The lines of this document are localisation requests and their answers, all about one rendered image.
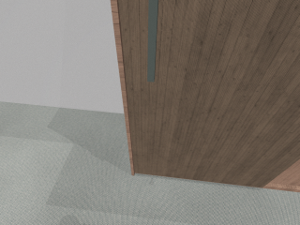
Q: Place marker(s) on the wardrobe door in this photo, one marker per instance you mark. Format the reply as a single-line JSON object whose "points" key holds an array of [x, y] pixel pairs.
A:
{"points": [[224, 106], [291, 176]]}

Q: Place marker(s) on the handle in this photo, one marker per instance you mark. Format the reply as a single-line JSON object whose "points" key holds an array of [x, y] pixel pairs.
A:
{"points": [[152, 39]]}

